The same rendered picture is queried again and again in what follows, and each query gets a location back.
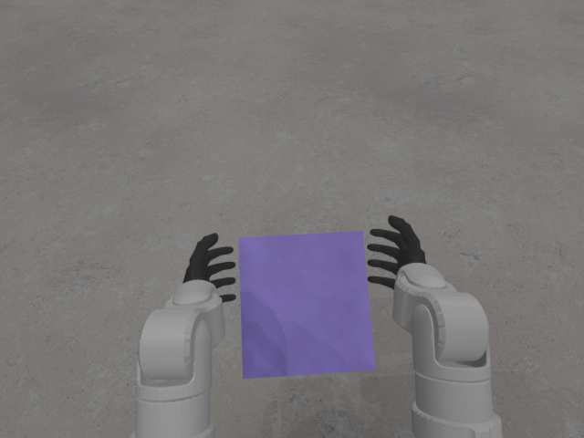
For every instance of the left robot forearm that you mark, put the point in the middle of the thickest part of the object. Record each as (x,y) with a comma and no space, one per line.
(174,364)

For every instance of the right robot forearm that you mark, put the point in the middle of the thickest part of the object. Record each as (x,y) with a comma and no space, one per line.
(450,353)

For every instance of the right robot hand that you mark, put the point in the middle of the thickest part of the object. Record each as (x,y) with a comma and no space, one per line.
(410,250)

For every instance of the left robot hand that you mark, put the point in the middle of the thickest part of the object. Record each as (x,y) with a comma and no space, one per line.
(198,268)

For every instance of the carton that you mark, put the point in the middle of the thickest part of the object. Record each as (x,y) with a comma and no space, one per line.
(305,305)

